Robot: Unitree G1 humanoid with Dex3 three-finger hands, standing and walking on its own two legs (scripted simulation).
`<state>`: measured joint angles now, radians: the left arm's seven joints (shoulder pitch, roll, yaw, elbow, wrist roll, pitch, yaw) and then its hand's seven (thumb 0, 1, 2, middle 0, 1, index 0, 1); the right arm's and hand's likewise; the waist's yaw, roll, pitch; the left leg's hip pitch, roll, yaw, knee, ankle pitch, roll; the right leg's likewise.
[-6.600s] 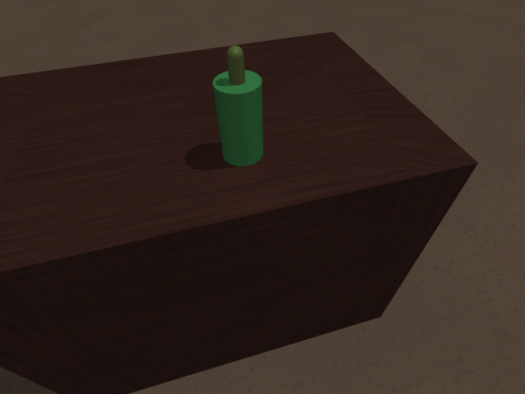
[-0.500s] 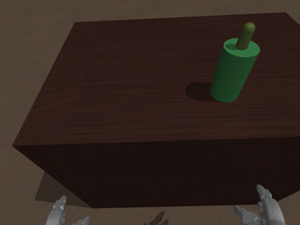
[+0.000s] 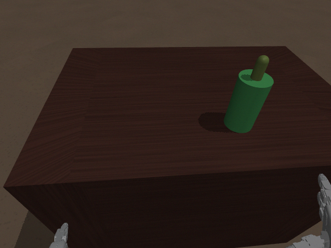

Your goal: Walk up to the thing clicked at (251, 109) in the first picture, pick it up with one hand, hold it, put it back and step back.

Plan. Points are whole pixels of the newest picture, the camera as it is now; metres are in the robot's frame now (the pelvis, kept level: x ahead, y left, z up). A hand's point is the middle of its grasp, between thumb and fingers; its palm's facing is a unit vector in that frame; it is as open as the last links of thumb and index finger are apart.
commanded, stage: rise first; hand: right
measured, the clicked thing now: (249, 94) +0.49 -0.23 +0.14
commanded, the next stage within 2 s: go down in 1.24 s
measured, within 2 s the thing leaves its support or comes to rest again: neither
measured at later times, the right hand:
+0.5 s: hand out of the picture +0.16 -0.27 +0.12, palm faces +0.41 +0.81 -0.42, open 17.7 cm
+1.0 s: hand out of the picture +0.16 -0.28 +0.17, palm faces +0.45 +0.78 -0.44, open 17.7 cm
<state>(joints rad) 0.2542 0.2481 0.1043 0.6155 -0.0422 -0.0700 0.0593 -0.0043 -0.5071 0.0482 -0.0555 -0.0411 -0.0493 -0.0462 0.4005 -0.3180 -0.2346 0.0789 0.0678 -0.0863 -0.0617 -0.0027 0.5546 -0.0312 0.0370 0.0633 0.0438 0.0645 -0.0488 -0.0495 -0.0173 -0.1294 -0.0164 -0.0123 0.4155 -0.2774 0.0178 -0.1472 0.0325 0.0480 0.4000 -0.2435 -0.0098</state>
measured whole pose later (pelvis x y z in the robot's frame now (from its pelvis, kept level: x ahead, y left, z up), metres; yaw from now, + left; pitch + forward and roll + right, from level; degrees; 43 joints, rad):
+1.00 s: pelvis -0.03 +0.00 +0.00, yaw +0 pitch -4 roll +0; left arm 0.24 0.23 0.16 0.67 -0.04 -0.10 0.04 -0.01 -0.56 0.06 -0.05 -0.04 -0.04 -0.05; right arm 0.40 -0.36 -0.42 -0.25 0.07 -0.31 -0.03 -0.01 0.61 -0.02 0.05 0.06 0.05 0.07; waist -0.07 -0.06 0.05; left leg -0.11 -0.01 -0.01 0.41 -0.24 0.01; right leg -0.12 0.04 0.05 0.39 -0.20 -0.01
